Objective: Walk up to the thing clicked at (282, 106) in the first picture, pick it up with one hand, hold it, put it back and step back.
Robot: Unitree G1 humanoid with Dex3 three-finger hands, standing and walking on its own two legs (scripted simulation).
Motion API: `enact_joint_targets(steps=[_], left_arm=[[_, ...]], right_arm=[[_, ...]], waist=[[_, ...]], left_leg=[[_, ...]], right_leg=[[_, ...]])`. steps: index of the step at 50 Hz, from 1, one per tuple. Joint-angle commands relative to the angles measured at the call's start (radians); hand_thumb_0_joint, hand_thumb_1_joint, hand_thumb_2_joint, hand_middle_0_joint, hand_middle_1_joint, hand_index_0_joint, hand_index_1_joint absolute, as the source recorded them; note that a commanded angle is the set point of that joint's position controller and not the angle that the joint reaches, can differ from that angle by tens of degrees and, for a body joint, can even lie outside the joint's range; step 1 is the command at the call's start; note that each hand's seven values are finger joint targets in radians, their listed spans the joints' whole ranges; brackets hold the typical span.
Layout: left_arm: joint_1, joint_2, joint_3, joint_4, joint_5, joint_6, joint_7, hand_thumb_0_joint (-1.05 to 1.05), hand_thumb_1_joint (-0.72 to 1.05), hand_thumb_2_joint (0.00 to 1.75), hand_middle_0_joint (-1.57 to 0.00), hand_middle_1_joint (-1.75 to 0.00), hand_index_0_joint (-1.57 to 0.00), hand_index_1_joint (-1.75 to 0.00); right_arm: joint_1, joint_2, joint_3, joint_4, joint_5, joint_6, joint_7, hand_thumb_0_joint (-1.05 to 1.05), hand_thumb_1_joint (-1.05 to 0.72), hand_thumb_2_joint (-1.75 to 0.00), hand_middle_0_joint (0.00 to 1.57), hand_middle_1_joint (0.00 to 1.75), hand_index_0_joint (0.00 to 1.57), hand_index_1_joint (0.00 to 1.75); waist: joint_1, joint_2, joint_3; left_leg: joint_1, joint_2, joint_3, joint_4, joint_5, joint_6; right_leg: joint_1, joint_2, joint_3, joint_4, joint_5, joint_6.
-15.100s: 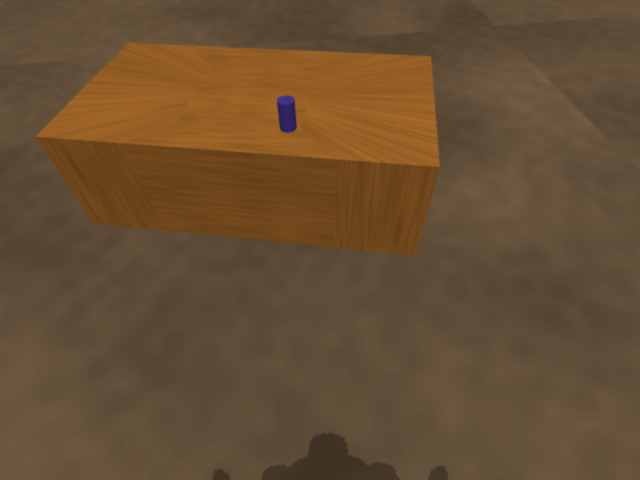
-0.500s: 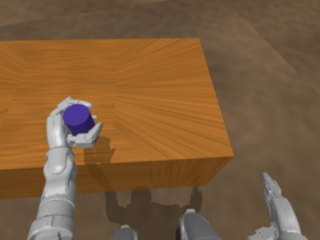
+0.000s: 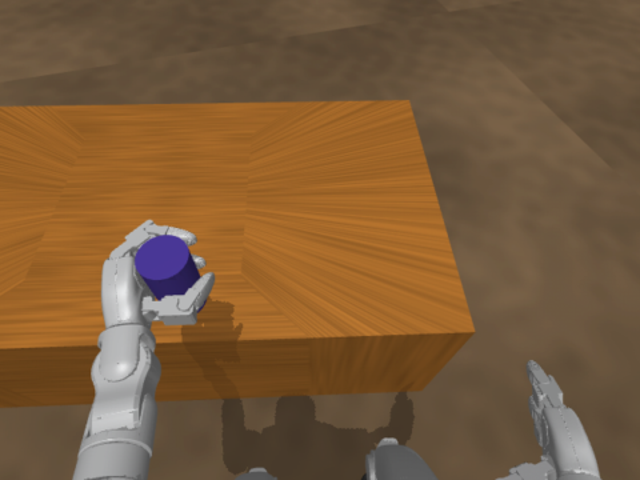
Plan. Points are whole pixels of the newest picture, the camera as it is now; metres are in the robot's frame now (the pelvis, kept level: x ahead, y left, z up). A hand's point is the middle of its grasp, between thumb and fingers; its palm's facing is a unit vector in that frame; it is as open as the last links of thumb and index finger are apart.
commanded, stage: hold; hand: left
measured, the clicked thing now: (174, 279) +0.35 +0.18 +0.04
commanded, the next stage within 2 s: none
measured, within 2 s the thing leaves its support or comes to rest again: neither
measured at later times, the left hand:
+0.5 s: hand (175, 280) +0.34 +0.17 +0.07, palm faces +0.14 -0.99 -0.01, open 7.9 cm
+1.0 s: hand (175, 276) +0.34 +0.17 +0.08, palm faces +0.15 -0.99 +0.00, open 7.9 cm
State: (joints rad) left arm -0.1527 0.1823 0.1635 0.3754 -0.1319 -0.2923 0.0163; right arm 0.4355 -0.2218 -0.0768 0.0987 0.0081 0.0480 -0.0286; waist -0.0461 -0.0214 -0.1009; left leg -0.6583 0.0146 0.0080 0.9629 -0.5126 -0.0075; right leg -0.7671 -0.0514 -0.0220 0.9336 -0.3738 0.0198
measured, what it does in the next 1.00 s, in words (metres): stands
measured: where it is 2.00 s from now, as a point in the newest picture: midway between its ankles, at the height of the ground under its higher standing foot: outside the picture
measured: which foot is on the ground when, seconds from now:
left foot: down 0.00-1.00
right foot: down 0.00-1.00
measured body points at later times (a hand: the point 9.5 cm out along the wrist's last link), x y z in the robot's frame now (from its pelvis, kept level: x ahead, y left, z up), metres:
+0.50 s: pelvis +0.01 +0.00 +0.01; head +0.05 +0.01 +0.46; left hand +0.32 +0.22 +0.07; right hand +0.16 -0.25 -0.03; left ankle -0.02 +0.12 -0.68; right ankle +0.05 -0.13 -0.68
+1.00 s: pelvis +0.01 +0.00 +0.01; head +0.05 +0.00 +0.46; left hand +0.32 +0.22 +0.08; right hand +0.16 -0.25 -0.04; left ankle -0.02 +0.12 -0.68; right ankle +0.05 -0.13 -0.68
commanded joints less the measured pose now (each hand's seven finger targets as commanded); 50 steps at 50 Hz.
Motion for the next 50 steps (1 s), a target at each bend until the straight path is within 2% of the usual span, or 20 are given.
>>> enact_joint_targets(steps=[1, 2, 7, 8, 10, 11, 18, 20, 22, 27, 32, 33, 35, 37, 39, 41, 43, 45, 47, 50], left_arm=[[-0.241, 0.122, 0.041, -0.247, -0.017, -0.072, -0.002, 0.0, 0.33, 1.24, -1.37, -1.44, -1.39, -1.44], [-0.251, 0.105, 0.017, -0.267, -0.019, -0.071, -0.004, 0.0, 0.36, 1.24, -1.37, -1.43, -1.39, -1.43], [-0.222, 0.103, 0.027, -0.237, -0.022, -0.055, -0.002, 0.0, 0.35, 1.24, -1.38, -1.44, -1.4, -1.44], [-0.266, 0.128, 0.031, -0.334, -0.02, -0.063, 0.001, 0.0, 0.36, 1.24, -1.39, -1.44, -1.4, -1.44], [-0.206, 0.093, 0.017, -0.257, -0.02, -0.05, -0.001, 0.0, 0.35, 1.24, -1.38, -1.44, -1.4, -1.43], [-0.227, 0.096, 0.013, -0.308, -0.021, -0.055, -0.003, 0.0, 0.37, 1.25, -1.38, -1.44, -1.4, -1.44], [-0.182, 0.107, 0.022, -0.314, -0.023, -0.037, 0.003, 0.0, 0.37, 1.24, -1.36, -1.43, -1.38, -1.43], [-0.182, 0.087, -0.004, -0.341, -0.019, -0.032, 0.0, 0.0, 0.39, 1.25, -1.38, -1.44, -1.4, -1.44], [-0.2, 0.101, 0.008, -0.369, -0.022, -0.033, 0.007, 0.0, 0.38, 1.24, -1.38, -1.44, -1.39, -1.43], [-0.153, 0.102, 0.021, -0.372, -0.027, -0.017, 0.011, 0.0, 0.35, 1.24, -1.36, -1.42, -1.37, -1.42], [-0.155, 0.083, -0.011, -0.392, -0.02, 0.001, 0.008, 0.0, 0.37, 1.24, -1.37, -1.42, -1.38, -1.43], [-0.172, 0.068, -0.034, -0.424, -0.02, 0.001, 0.007, 0.0, 0.37, 1.26, -1.37, -1.44, -1.38, -1.44], [-0.154, 0.104, 0.019, -0.354, -0.022, 0.009, 0.014, 0.0, 0.37, 1.25, -1.35, -1.43, -1.37, -1.43], [-0.189, 0.103, 0.015, -0.381, -0.022, 0.006, 0.01, 0.0, 0.36, 1.25, -1.35, -1.42, -1.36, -1.42], [-0.155, 0.093, 0.02, -0.347, -0.032, 0.005, 0.006, 0.0, 0.36, 1.26, -1.36, -1.43, -1.37, -1.44], [-0.164, 0.089, 0.005, -0.371, -0.025, 0.001, -0.002, 0.0, 0.4, 1.26, -1.36, -1.43, -1.37, -1.43], [-0.131, 0.055, -0.024, -0.336, -0.03, 0.0, -0.006, 0.0, 0.39, 1.27, -1.36, -1.44, -1.37, -1.44], [-0.179, 0.086, 0.006, -0.375, -0.032, -0.005, -0.002, 0.0, 0.41, 1.26, -1.36, -1.42, -1.38, -1.43], [-0.191, 0.077, -0.006, -0.359, -0.03, -0.007, 0.002, 0.0, 0.39, 1.27, -1.36, -1.44, -1.37, -1.44], [-0.239, 0.12, 0.02, -0.397, -0.023, -0.017, 0.01, 0.0, 0.41, 1.27, -1.35, -1.42, -1.36, -1.43]], right_arm=[[0.005, -0.132, -0.078, -0.141, -0.002, -0.05, -0.013, 0.0, 0.53, -0.05, 0.05, 0.05, 0.05, 0.05], [-0.003, -0.136, -0.081, -0.18, 0.001, -0.055, -0.014, 0.0, 0.53, -0.05, 0.05, 0.05, 0.05, 0.05], [0.012, -0.132, -0.079, -0.133, 0.001, -0.053, -0.014, 0.0, 0.53, -0.05, 0.05, 0.05, 0.05, 0.05], [0.005, -0.117, -0.069, -0.129, 0.002, -0.051, -0.013, 0.0, 0.53, -0.05, 0.05, 0.05, 0.05, 0.05], [-0.016, -0.121, -0.069, -0.148, 0.003, -0.057, -0.014, 0.0, 0.53, -0.05, 0.05, 0.05, 0.05, 0.05], [-0.014, -0.112, -0.058, -0.15, 0.001, -0.057, -0.012, 0.0, 0.53, -0.05, 0.05, 0.05, 0.05, 0.05], [-0.009, -0.145, -0.095, -0.1, 0.005, -0.06, -0.017, 0.0, 0.53, -0.05, 0.05, 0.05, 0.05, 0.05], [-0.018, -0.107, -0.051, -0.095, 0.004, -0.062, -0.012, 0.0, 0.53, -0.05, 0.05, 0.05, 0.05, 0.05], [-0.044, -0.131, -0.079, -0.107, 0.006, -0.067, -0.017, 0.0, 0.53, -0.05, 0.05, 0.05, 0.05, 0.05], [-0.026, -0.123, -0.075, -0.086, 0.008, -0.067, -0.022, 0.0, 0.53, -0.05, 0.05, 0.05, 0.05, 0.05], [-0.047, -0.11, -0.063, -0.063, 0.008, -0.073, -0.021, 0.0, 0.53, -0.05, 0.05, 0.05, 0.05, 0.05], [-0.05, -0.086, -0.035, -0.054, 0.009, -0.074, -0.018, 0.0, 0.53, -0.05, 0.05, 0.05, 0.05, 0.05], [-0.063, -0.145, -0.094, -0.051, 0.009, -0.075, -0.029, 0.0, 0.53, -0.05, 0.05, 0.05, 0.05, 0.05], [-0.05, -0.09, -0.036, -0.032, 0.008, -0.076, -0.022, 0.0, 0.53, -0.05, 0.05, 0.05, 0.05, 0.05], [-0.051, -0.139, -0.091, -0.038, 0.01, -0.081, -0.027, 0.0, 0.53, -0.05, 0.05, 0.05, 0.05, 0.05], [-0.045, -0.097, -0.041, -0.033, 0.008, -0.079, -0.019, 0.0, 0.53, -0.05, 0.05, 0.05, 0.05, 0.05], [-0.062, -0.127, -0.077, -0.028, 0.01, -0.082, -0.022, 0.0, 0.53, -0.05, 0.05, 0.05, 0.05, 0.05], [-0.068, -0.104, -0.046, -0.044, 0.009, -0.087, -0.018, 0.0, 0.53, -0.05, 0.05, 0.05, 0.05, 0.05], [-0.078, -0.124, -0.076, -0.039, 0.008, -0.089, -0.023, 0.0, 0.53, -0.05, 0.05, 0.05, 0.05, 0.05], [-0.059, -0.096, -0.043, -0.008, 0.008, -0.086, -0.02, 0.0, 0.53, -0.05, 0.05, 0.05, 0.05, 0.05]], waist=[[0.011, 0.036, -0.272], [-0.002, 0.03, -0.296], [0.002, 0.019, -0.264], [0.012, 0.037, -0.272], [0.012, 0.01, -0.258], [0.013, 0.023, -0.286], [0.012, 0.017, -0.248], [0.021, 0.034, -0.24], [0.019, 0.037, -0.247], [0.021, 0.007, -0.236], [0.023, 0.026, -0.227], [0.023, 0.032, -0.233], [0.01, -0.006, -0.199], [0.024, 0.016, -0.21], [0.01, -0.001, -0.219], [0.023, 0.025, -0.249], [0.014, 0.01, -0.215], [0.024, 0.015, -0.254], [0.01, 0.001, -0.238], [0.032, 0.042, -0.228]], left_leg=[[0.063, -0.023, 0.0, -0.171, 0.291, -0.005], [0.087, -0.02, 0.0, -0.17, 0.313, -0.007], [0.077, -0.022, 0.005, -0.173, 0.331, -0.003], [0.078, -0.025, 0.006, -0.177, 0.307, 0.0], [0.085, -0.022, 0.006, -0.184, 0.317, -0.003], [0.094, -0.023, 0.006, -0.182, 0.328, -0.004], [0.104, -0.02, 0.002, -0.203, 0.305, -0.004], [0.103, -0.02, -0.002, -0.207, 0.32, -0.006], [0.119, -0.016, -0.006, -0.217, 0.313, -0.009], [0.116, -0.026, 0.01, -0.219, 0.286, 0.004], [0.129, -0.022, 0.007, -0.226, 0.335, -0.004], [0.138, -0.021, 0.006, -0.227, 0.33, -0.002], [0.123, -0.019, 0.004, -0.232, 0.296, 0.003], [0.124, -0.021, 0.007, -0.233, 0.301, 0.002], [0.142, -0.019, 0.003, -0.232, 0.325, 0.0], [0.147, -0.022, 0.007, -0.228, 0.353, -0.003], [0.15, -0.016, 0.0, -0.238, 0.357, -0.007], [0.151, -0.021, 0.004, -0.228, 0.363, -0.003], [0.143, -0.021, 0.006, -0.232, 0.341, -0.001], [0.15, -0.018, 0.0, -0.243, 0.341, -0.007]], right_leg=[[0.264, 0.031, -0.003, -0.113, 0.219, -0.028], [0.278, 0.033, -0.005, -0.112, 0.238, -0.028], [0.289, 0.029, -0.004, -0.12, 0.259, -0.027], [0.293, 0.028, -0.002, -0.126, 0.243, -0.026], [0.294, 0.032, -0.007, -0.129, 0.241, -0.027], [0.308, 0.03, -0.005, -0.128, 0.255, -0.026], [0.305, 0.034, -0.01, -0.145, 0.229, -0.026], [0.31, 0.031, -0.012, -0.145, 0.239, -0.028], [0.312, 0.035, -0.015, -0.148, 0.227, -0.029], [0.344, 0.03, -0.009, -0.172, 0.222, -0.021], [0.346, 0.03, -0.013, -0.172, 0.26, -0.024], [0.345, 0.032, -0.014, -0.171, 0.256, -0.024], [0.328, 0.032, -0.014, -0.184, 0.231, -0.02], [0.35, 0.027, -0.012, -0.186, 0.232, -0.022], [0.353, 0.03, -0.014, -0.178, 0.253, -0.022], [0.367, 0.027, -0.011, -0.176, 0.279, -0.025], [0.346, 0.033, -0.018, -0.175, 0.273, -0.025], [0.369, 0.028, -0.014, -0.177, 0.289, -0.024], [0.36, 0.027, -0.012, -0.182, 0.274, -0.023], [0.36, 0.028, -0.015, -0.182, 0.258, -0.027]])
